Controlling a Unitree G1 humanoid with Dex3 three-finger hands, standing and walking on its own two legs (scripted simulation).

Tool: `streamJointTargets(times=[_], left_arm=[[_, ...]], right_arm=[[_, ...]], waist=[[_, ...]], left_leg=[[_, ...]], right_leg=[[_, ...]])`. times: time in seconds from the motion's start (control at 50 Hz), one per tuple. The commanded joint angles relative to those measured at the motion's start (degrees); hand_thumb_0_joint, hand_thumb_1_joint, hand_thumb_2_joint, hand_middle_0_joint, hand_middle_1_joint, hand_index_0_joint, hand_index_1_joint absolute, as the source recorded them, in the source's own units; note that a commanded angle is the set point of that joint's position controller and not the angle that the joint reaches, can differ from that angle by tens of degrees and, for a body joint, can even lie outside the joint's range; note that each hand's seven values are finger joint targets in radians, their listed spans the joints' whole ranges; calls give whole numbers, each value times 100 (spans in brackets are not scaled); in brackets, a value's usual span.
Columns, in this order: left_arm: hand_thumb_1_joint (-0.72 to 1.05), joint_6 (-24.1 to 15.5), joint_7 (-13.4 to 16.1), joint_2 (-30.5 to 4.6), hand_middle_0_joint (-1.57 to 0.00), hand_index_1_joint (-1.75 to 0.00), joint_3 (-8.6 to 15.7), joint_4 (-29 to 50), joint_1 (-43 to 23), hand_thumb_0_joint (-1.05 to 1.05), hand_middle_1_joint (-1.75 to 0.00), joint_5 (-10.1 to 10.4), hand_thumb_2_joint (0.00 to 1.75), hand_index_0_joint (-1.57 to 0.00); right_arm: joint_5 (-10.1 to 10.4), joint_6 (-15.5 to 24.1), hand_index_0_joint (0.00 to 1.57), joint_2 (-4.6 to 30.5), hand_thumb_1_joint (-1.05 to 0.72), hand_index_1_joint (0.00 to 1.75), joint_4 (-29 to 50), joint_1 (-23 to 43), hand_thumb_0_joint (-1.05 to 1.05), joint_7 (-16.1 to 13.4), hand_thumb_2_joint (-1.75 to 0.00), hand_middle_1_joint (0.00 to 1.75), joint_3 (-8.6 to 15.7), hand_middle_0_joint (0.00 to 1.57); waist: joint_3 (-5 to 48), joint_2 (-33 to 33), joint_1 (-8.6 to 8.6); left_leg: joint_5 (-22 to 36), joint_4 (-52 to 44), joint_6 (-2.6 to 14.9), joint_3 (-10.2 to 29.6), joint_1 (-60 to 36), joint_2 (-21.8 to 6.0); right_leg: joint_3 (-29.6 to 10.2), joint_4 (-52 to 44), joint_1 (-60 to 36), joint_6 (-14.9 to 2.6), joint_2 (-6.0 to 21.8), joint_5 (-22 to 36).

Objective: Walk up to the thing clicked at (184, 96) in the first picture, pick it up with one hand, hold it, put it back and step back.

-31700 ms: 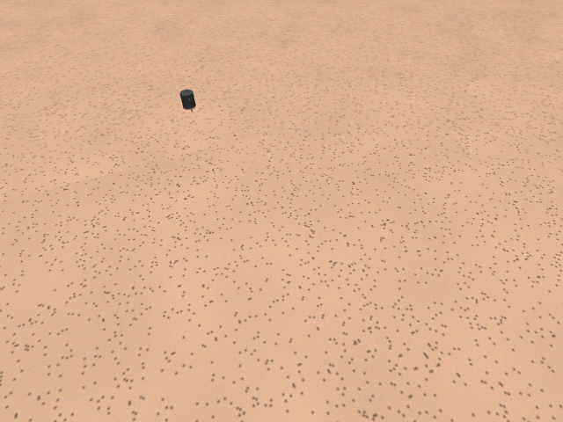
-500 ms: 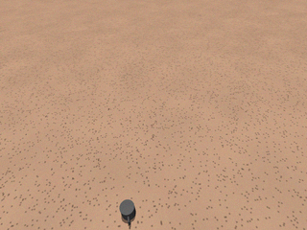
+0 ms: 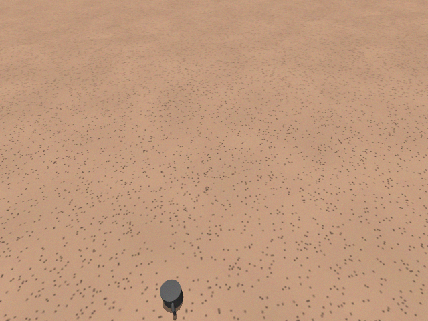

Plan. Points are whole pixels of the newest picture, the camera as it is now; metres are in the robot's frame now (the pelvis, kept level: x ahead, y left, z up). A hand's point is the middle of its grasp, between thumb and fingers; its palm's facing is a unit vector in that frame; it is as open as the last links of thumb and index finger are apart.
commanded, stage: stand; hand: left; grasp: from above
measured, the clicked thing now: (172, 298) +0.40 +0.23 -0.73
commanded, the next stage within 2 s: step back in 1.02 s
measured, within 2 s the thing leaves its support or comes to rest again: neither
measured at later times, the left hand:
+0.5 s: hand out of the picture +0.07 +0.25 -0.16, palm faces +0.00 -0.94 -0.34, open 7.4 cm
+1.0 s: hand out of the picture +0.09 +0.24 -0.15, palm faces -0.01 -0.94 -0.35, open 7.3 cm
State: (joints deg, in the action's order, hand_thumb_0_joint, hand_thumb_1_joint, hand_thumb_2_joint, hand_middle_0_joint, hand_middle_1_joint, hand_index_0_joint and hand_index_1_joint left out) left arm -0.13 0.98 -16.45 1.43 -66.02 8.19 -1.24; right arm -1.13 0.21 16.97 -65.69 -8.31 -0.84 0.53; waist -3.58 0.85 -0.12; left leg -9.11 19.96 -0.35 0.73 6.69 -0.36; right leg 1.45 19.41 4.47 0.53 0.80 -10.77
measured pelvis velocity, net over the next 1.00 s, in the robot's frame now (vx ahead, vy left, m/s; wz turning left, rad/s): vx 0.01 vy -0.01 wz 0.00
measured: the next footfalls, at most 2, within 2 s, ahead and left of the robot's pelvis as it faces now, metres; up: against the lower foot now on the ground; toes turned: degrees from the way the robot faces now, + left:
right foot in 1.74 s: -0.08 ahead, -0.09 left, +0.00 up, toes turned -2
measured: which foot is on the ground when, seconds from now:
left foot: down 0.00-1.00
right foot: down 0.00-1.00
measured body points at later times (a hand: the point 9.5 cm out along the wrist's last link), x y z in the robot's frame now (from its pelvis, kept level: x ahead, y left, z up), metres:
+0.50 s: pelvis +0.01 +0.00 +0.00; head +0.01 -0.01 +0.45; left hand +0.07 +0.29 -0.13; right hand +0.08 -0.29 -0.14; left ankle +0.02 +0.12 -0.75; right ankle +0.00 -0.12 -0.75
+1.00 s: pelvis +0.01 -0.01 +0.00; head +0.02 -0.01 +0.45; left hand +0.09 +0.29 -0.13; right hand +0.09 -0.30 -0.14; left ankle +0.02 +0.12 -0.75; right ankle +0.00 -0.12 -0.75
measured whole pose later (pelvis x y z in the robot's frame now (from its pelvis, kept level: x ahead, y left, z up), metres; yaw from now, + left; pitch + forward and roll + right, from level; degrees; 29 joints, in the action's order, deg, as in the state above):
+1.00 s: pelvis +0.01 -0.01 +0.00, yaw +0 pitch -3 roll +0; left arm -0.4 0.3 -18.8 0.8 -65.1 6.3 -0.9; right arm -0.9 0.6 19.1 -65.6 -6.2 -0.4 0.2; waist -2.9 0.8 -0.1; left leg -9.2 17.9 -1.1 0.6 5.8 -0.8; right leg 1.3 18.5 4.2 -0.1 0.4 -11.4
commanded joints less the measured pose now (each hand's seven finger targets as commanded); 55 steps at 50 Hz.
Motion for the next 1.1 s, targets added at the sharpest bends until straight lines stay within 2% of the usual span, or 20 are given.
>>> streamJointTargets(times=[0.0, 0.02, 0.06, 0.1, 0.16, 0.18, 0.22, 0.28, 0.3, 0.36, 0.44, 0.54, 0.58, 0.7, 0.84, 0.98, 1.0, 1.02, 1.04, 1.08], left_arm=[[90, -121, 59, -1117, -20, -30, 225, 319, -168, 0, -30, 23, 90, -20], [90, -133, 66, -1174, -20, -30, 240, 349, -195, 0, -30, 22, 90, -20], [90, -121, 64, -1133, -20, -30, 239, 334, -263, 0, -30, 34, 90, -20], [90, -115, 54, -1161, -20, -30, 235, 329, -221, 0, -30, 38, 90, -20], [90, -109, 50, -1083, -20, -30, 209, 297, -241, 0, -30, 31, 90, -20], [90, -108, 46, -1151, -20, -30, 221, 302, -230, 0, -30, 25, 90, -20], [90, -126, 45, -1173, -20, -30, 226, 330, -256, 0, -30, 23, 90, -20], [90, -135, 38, -1248, -20, -30, 231, 365, -316, 0, -30, 29, 90, -20], [90, -144, 35, -1247, -20, -30, 229, 390, -360, 0, -30, 28, 90, -20], [90, -134, 30, -1242, -20, -30, 212, 363, -320, 0, -30, 23, 90, -20], [90, -150, 23, -1293, -20, -30, 202, 386, -345, 0, -30, 24, 90, -20], [90, -136, 8, -1354, -20, -30, 207, 391, -356, 0, -30, 26, 90, -20], [90, -150, 7, -1387, -20, -30, 207, 404, -386, 0, -30, 39, 90, -20], [90, -168, 3, -1399, -20, -30, 195, 426, -377, 0, -30, 57, 90, -20], [90, -158, 0, -1419, -20, -30, 179, 429, -370, 0, -30, 64, 90, -20], [90, -156, -4, -1446, -20, -30, 179, 414, -415, 0, -30, 64, 90, -20], [90, -104, 23, -1890, -20, -30, 443, 539, -407, 0, -30, 133, 90, -20], [90, -88, 45, -1871, -20, -30, 463, 590, -274, 0, -30, 161, 90, -20], [90, -73, 53, -1829, -20, -30, 471, 650, -263, 0, -30, 159, 90, -20], [90, -68, 55, -1897, -20, -30, 525, 854, -320, 0, -30, 149, 90, -20]], right_arm=[[11, 120, 20, 1051, -90, 30, 312, 187, 0, -57, -90, 30, 188, 20], [5, 133, 20, 1158, -90, 30, 328, 239, 0, -58, -90, 30, 212, 20], [8, 135, 20, 1052, -90, 30, 280, 211, 0, -64, -90, 30, 177, 20], [10, 149, 20, 1131, -90, 30, 285, 222, 0, -67, -90, 30, 191, 20], [8, 139, 20, 1050, -90, 30, 262, 236, 0, -61, -90, 30, 175, 20], [8, 135, 20, 1150, -90, 30, 281, 285, 0, -62, -90, 30, 200, 20], [14, 142, 20, 1191, -90, 30, 296, 312, 0, -56, -90, 30, 214, 20], [18, 157, 20, 1237, -90, 30, 300, 332, 0, -48, -90, 30, 222, 20], [8, 163, 20, 1261, -90, 30, 317, 345, 0, -48, -90, 30, 226, 20], [14, 155, 20, 1234, -90, 30, 299, 375, 0, -42, -90, 30, 215, 20], [17, 153, 20, 1265, -90, 30, 312, 390, 0, -21, -90, 30, 215, 20], [24, 133, 20, 1313, -90, 30, 320, 447, 0, -9, -90, 30, 214, 20], [15, 137, 20, 1278, -90, 30, 328, 406, 0, 3, -90, 30, 196, 20], [21, 170, 20, 1358, -90, 30, 333, 418, 0, -18, -90, 30, 198, 20], [26, 160, 20, 1382, -90, 30, 312, 416, 0, -15, -90, 30, 186, 20], [31, 136, 20, 1339, -90, 30, 319, 396, 0, -2, -90, 30, 173, 20], [59, 45, 20, 1742, -90, 30, 431, 582, 0, 28, -90, 30, 288, 20], [106, 16, 20, 1635, -90, 30, 525, 538, 0, 30, -90, 30, 280, 20], [113, 3, 20, 1578, -90, 30, 567, 481, 0, 34, -90, 30, 288, 20], [143, -36, 20, 1512, -90, 30, 683, 341, 0, 43, -90, 30, 294, 20]], waist=[[318, -83, -2], [333, -18, -15], [325, -35, -2], [333, -19, -14], [197, -161, -10], [135, -142, -13], [271, -92, -16], [288, -75, 9], [406, -27, 12], [227, -90, -1], [302, -111, 14], [217, -42, 16], [255, -106, 26], [562, -46, 16], [434, -101, -4], [238, -173, 32], [-290, -211, 28], [-117, -210, 26], [8, -274, 44], [455, -444, 93]], left_leg=[[514, -362, 171, 509, -76, -572], [764, -318, 167, 515, -99, -597], [645, -366, 164, 511, -48, -593], [789, -382, 152, 513, -92, -619], [599, -418, 155, 518, 8, -611], [441, -442, 148, 530, -4, -612], [669, -388, 156, 516, -80, -626], [577, -403, 137, 522, -106, -643], [749, -360, 158, 503, -143, -657], [466, -461, 135, 537, -29, -641], [475, -446, 149, 529, -103, -656], [90, -515, 151, 553, -23, -635], [199, -515, 150, 542, 30, -625], [1011, -361, 162, 490, -257, -689], [947, -386, 129, 495, -238, -693], [485, -492, 121, 502, -42, -656], [1322, 151, 247, 546, 406, -580], [1514, 399, 264, 453, 376, -538], [1437, 567, 266, 358, 363, -454], [1285, 1155, 234, 205, 339, -276]], right_leg=[[-578, -450, 87, -107, 615, 449], [-565, -422, 48, -95, 631, 680], [-556, -401, 24, -101, 616, 594], [-547, -384, 25, -106, 622, 658], [-504, -434, 100, -92, 590, 405], [-536, -485, 198, -95, 592, 277], [-532, -453, 91, -96, 612, 481], [-553, -471, 126, -105, 617, 377], [-561, -435, 41, -111, 647, 597], [-547, -486, 149, -108, 611, 308], [-559, -509, 148, -111, 634, 326], [-552, -514, 271, -127, 604, 48], [-560, -514, 190, -128, 623, 132], [-550, -365, -10, -138, 673, 912], [-565, -423, 49, -134, 673, 841], [-570, -502, 140, -137, 644, 431], [-648, -53, 570, -194, 596, 1401], [-626, 69, 541, -268, 620, 1696], [-645, 81, 498, -344, 664, 1780], [-894, 120, 397, -639, 944, 2178]])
